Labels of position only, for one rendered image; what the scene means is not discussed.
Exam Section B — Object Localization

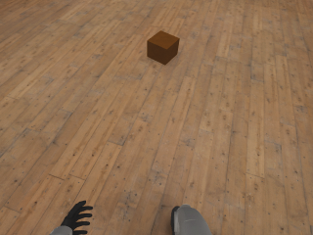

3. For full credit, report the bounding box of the robot left hand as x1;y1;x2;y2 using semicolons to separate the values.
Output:
61;200;93;235

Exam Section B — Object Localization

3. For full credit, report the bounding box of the robot right thigh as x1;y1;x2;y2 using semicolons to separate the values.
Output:
174;207;212;235

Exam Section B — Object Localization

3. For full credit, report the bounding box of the carton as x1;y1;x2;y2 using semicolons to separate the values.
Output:
147;30;180;65

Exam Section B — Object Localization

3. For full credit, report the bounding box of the left robot forearm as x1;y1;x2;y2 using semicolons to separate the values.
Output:
49;225;72;235

